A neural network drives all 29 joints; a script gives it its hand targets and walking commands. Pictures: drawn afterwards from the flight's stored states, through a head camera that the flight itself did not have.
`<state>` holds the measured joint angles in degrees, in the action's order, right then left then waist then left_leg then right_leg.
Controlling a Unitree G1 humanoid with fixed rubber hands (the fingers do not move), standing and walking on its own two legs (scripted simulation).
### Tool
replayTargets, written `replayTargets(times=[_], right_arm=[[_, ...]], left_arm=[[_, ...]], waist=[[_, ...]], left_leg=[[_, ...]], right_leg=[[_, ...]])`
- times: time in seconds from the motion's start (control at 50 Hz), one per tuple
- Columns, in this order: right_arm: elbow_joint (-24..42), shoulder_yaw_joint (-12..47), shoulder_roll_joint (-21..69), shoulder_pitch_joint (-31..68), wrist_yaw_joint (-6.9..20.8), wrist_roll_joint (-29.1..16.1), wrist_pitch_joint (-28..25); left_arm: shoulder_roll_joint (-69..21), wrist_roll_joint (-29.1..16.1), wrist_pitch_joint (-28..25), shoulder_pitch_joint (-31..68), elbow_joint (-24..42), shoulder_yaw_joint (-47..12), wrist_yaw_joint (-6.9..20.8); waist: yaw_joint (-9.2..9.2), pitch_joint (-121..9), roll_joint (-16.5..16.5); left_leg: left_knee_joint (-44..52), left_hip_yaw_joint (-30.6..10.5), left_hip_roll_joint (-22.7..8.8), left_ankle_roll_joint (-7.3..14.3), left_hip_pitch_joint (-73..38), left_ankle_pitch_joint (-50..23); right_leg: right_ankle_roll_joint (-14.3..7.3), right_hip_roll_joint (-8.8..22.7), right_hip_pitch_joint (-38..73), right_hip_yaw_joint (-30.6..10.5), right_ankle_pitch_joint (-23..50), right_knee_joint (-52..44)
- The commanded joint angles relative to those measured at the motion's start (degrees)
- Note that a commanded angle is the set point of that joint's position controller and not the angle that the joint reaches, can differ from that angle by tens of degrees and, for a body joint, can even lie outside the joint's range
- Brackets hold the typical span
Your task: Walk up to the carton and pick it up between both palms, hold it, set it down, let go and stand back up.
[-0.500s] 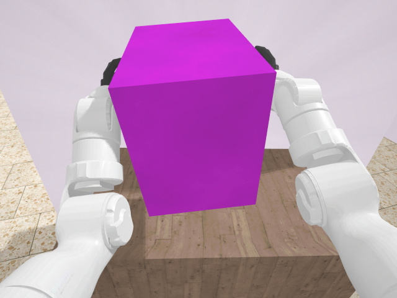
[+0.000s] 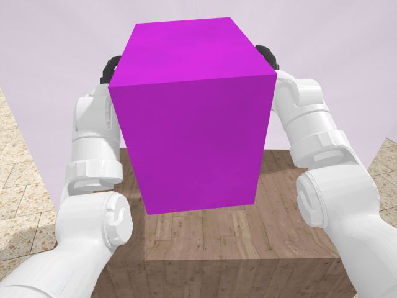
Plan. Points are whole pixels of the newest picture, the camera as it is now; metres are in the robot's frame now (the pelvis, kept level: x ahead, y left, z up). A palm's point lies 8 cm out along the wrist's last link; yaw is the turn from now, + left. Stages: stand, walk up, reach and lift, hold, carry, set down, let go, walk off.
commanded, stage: hold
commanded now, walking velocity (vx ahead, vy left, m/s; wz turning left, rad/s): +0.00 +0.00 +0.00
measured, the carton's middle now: (191, 109) +0.38 +0.00 +0.26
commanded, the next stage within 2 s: none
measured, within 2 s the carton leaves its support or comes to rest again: neither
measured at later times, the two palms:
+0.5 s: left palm (110, 93) +0.37 +0.15 +0.30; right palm (267, 80) +0.36 -0.14 +0.33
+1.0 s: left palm (111, 96) +0.37 +0.15 +0.29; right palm (268, 84) +0.36 -0.15 +0.32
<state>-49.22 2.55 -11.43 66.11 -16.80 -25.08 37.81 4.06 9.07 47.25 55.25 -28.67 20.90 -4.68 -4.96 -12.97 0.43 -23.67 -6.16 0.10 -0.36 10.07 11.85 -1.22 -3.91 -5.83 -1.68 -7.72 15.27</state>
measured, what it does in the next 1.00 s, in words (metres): stands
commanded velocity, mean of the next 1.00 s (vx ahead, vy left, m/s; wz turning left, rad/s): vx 0.00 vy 0.00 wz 0.00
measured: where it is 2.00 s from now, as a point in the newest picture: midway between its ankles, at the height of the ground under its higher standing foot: outside the picture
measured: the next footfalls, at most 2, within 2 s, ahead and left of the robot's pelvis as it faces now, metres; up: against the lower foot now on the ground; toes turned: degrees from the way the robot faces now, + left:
none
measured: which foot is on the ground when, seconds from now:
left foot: down 0.00-1.00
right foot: down 0.00-1.00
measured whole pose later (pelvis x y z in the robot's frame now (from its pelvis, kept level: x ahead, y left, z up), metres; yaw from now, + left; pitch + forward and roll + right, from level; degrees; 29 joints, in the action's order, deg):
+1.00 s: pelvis +0.00 +0.00 +0.00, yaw +0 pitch -2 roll -2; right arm -48.5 1.9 -11.1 65.6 -17.0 -24.9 38.3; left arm 3.8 9.1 47.7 54.4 -27.6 20.9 -4.6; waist -5.0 -13.2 0.5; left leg -23.6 -5.9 0.2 -0.3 10.1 11.7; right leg -1.2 -3.8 -6.1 -2.0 -7.8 15.6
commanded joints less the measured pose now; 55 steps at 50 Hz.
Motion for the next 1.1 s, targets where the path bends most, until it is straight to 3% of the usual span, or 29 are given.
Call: replayTargets(times=[0.0, 0.16, 0.22, 0.38, 0.48, 0.56, 0.68, 0.72, 0.78, 0.86, 1.08], right_arm=[[20.6, 8.9, 41.4, 45.1, 6.9, -10.4, -1.8], [20.7, 9.5, 42.2, 45.6, 7.2, -10.2, -1.6], [19.9, 8.5, 41.6, 46.3, 7.5, -9.6, -1.7], [16.4, 7.0, 41.4, 46.7, 7.9, -8.5, -1.7], [17.9, 8.4, 42.0, 46.3, 7.4, -9.5, -1.9], [20.1, 8.3, 41.3, 46.1, 7.0, -9.7, -2.0], [21.8, 9.0, 41.2, 45.7, 6.7, -10.1, -2.1], [22.6, 9.9, 42.2, 46.0, 6.7, -10.5, -1.9], [20.4, 9.4, 41.4, 44.8, 6.8, -10.3, -1.5], [19.5, 8.0, 41.5, 45.8, 7.0, -9.2, -1.5], [18.2, 8.3, 42.0, 45.7, 7.4, -9.2, -1.6]], left_arm=[[-35.1, -8.9, -4.2, 52.5, 10.7, -21.9, 8.8], [-35.1, -8.9, -3.9, 52.5, 10.5, -21.9, 8.4], [-35.9, -9.3, -4.0, 53.7, 10.5, -22.6, 8.4], [-35.2, -8.5, -4.3, 54.1, 6.8, -20.7, 8.5], [-34.4, -8.5, -4.6, 53.5, 8.4, -20.2, 8.7], [-35.0, -9.1, -4.3, 52.6, 8.8, -21.6, 8.9], [-35.9, -9.3, -4.2, 52.3, 10.6, -22.9, 8.7], [-35.3, -9.1, -4.2, 52.0, 10.9, -22.2, 8.6], [-35.1, -8.6, -3.8, 52.0, 10.6, -22.1, 8.6], [-35.2, -8.7, -3.7, 52.7, 8.9, -21.9, 8.8], [-34.4, -8.4, -4.2, 52.7, 8.1, -20.5, 8.6]], waist=[[-0.86, -19.1, 3.2], [-0.05, -17.6, 1.8], [-0.32, -17.4, 3.2], [-0.07, -15.6, 3.0], [0.38, -18.4, 2.1], [-0.82, -18.9, 2.7], [-1.23, -18.9, 3.4], [-0.35, -19.4, 2.3], [-0.36, -16.8, 3.4], [-0.7, -15.4, 2.5], [0.37, -17.0, 2.0]], left_leg=[[1.9, 1.0, 1.4, -3.1, -5.3, -14.3], [2.4, 1.4, 1.2, -2.5, -4.7, -13.1], [2.6, 1.3, 1.1, -2.8, -4.1, -12.3], [3.5, 1.5, 1.0, -2.4, -2.8, -8.9], [2.7, 1.5, 1.5, -2.4, -3.8, -11.5], [2.1, 1.4, 1.4, -2.8, -4.5, -13.3], [1.7, 1.1, 1.4, -3.2, -5.4, -14.4], [1.7, 1.2, 1.7, -2.6, -5.2, -14.3], [2.3, 1.2, 1.5, -2.9, -4.9, -13.3], [3.2, 1.4, 1.2, -2.4, -3.5, -9.4], [3.0, 1.5, 1.4, -2.2, -3.8, -10.5]], right_leg=[[3.4, -0.1, 7.5, -0.5, 14.9, 0.7], [3.3, -0.5, 6.2, -0.5, 12.1, 0.1], [2.7, -0.5, 5.5, -0.5, 10.0, -0.3], [2.6, 0.0, 4.7, -0.7, 6.8, -0.7], [3.3, 0.1, 6.9, -0.8, 11.8, 0.1], [3.3, -0.2, 7.3, -0.6, 13.8, 0.2], [3.4, -0.1, 7.0, -0.5, 15.4, 0.4], [3.9, -0.1, 7.4, -0.5, 15.7, 0.4], [3.4, 0.0, 6.3, -0.6, 13.9, 0.3], [3.2, 0.2, 4.8, -0.7, 9.3, -0.6], [3.1, -0.1, 5.9, -0.7, 9.8, -0.3]])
